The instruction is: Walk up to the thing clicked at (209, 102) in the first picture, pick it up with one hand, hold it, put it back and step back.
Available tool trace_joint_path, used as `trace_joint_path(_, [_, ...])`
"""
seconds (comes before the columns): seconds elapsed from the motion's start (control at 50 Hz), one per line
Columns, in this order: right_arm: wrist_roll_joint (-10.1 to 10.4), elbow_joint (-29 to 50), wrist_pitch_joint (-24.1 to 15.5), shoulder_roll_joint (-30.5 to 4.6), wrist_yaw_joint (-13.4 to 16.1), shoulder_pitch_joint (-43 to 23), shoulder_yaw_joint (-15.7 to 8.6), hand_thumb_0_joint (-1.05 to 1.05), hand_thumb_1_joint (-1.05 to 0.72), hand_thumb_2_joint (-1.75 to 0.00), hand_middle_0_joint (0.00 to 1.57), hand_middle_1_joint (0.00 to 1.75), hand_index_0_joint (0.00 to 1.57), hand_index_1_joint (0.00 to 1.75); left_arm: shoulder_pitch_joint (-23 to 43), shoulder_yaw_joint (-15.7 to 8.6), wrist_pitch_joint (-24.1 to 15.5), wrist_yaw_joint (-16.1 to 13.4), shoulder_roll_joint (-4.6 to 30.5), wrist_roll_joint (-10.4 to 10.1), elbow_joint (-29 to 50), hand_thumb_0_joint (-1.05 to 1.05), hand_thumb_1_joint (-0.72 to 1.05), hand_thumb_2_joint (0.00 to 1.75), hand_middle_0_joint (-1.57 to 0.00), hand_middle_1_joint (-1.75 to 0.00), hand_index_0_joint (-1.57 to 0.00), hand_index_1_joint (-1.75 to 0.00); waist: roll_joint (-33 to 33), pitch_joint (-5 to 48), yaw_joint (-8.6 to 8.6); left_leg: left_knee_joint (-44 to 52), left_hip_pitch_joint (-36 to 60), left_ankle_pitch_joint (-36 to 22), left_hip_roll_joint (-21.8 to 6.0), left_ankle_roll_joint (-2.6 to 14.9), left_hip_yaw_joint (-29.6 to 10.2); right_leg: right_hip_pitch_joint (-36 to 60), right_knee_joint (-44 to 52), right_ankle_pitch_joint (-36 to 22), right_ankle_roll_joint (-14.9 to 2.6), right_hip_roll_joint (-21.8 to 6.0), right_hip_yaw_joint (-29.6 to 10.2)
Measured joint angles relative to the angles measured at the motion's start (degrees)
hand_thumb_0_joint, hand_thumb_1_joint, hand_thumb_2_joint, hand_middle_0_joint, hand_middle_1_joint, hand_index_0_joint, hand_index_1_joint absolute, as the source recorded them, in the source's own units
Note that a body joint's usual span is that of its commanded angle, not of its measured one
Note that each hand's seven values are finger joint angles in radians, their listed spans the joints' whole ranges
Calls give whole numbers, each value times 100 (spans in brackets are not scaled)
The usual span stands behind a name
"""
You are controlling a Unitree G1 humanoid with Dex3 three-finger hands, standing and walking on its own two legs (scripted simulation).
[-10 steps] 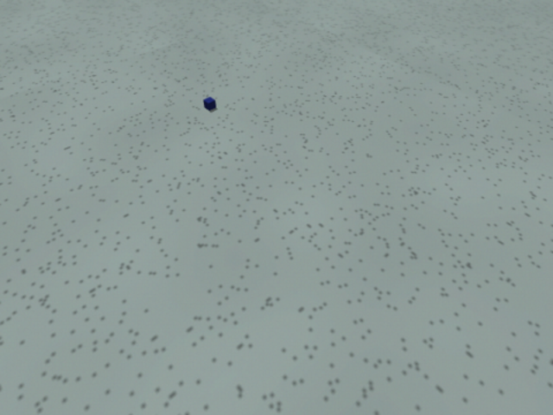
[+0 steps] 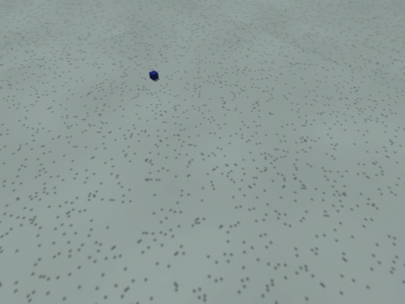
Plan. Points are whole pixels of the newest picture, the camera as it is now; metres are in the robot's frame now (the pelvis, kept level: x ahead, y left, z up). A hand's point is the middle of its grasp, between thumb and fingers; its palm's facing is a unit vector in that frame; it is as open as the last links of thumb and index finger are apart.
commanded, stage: stand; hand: left
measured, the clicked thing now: (153, 75) +1.99 +0.39 -0.76
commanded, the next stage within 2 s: walk up in 0.92 s
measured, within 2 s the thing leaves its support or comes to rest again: neither
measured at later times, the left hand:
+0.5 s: hand out of the picture +0.08 +0.25 -0.16, palm faces -0.02 -0.94 -0.33, open 7.4 cm
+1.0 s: hand out of the picture +0.07 +0.26 -0.15, palm faces -0.08 -0.94 -0.34, open 7.4 cm
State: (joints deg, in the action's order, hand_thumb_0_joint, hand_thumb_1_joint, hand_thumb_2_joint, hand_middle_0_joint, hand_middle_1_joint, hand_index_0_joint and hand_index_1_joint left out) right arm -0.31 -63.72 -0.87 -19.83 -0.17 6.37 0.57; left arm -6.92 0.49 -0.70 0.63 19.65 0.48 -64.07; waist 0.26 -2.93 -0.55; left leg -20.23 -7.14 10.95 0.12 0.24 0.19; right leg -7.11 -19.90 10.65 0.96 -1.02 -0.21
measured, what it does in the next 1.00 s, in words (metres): stands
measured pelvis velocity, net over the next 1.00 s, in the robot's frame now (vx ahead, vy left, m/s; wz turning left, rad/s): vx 0.01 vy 0.00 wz -0.06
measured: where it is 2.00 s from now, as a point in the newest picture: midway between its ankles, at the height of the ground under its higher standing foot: (193, 256)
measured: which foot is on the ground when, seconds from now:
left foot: down 0.00-1.00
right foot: down 0.00-0.98, up 1.00-1.00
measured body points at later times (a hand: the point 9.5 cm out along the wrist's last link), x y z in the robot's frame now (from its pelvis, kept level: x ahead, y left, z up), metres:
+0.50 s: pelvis +0.00 +0.00 +0.00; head +0.01 +0.00 +0.45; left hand +0.08 +0.30 -0.13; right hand +0.09 -0.30 -0.13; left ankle +0.00 +0.12 -0.75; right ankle +0.00 -0.13 -0.75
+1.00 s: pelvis +0.01 +0.00 +0.00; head +0.02 -0.01 +0.45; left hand +0.07 +0.31 -0.13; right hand +0.09 -0.31 -0.13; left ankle +0.00 +0.11 -0.74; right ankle +0.00 -0.13 -0.74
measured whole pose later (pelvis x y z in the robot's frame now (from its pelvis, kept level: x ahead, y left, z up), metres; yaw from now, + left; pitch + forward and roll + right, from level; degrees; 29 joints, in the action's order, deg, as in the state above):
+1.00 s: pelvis +0.01 +0.00 +0.00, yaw -4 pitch +0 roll +1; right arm -2.3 -58.0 -0.6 -21.5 -3.9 7.0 -2.8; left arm -11.5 -1.1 -0.9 2.2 20.5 0.7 -61.4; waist 0.3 -1.7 -0.5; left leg -25.6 -9.7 20.9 0.0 2.5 4.0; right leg -13.0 -28.8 19.5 -0.6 -1.5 -2.2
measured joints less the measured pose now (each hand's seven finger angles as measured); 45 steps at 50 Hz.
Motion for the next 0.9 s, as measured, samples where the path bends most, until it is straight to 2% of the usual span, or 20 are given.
trace_joint_path(0.9, [2, -27, 22, -16, 8, 57, 8, 1, -90, -90, 21, 30, 21, 30, -6, -18, 6, -6, 10, 1, -5, 1, 91, 89, -21, -30, -20, -30, -21, -8, 23, 103, 87, -8, -14, -17, -27, 107, 128, -13, -12, 12, 29])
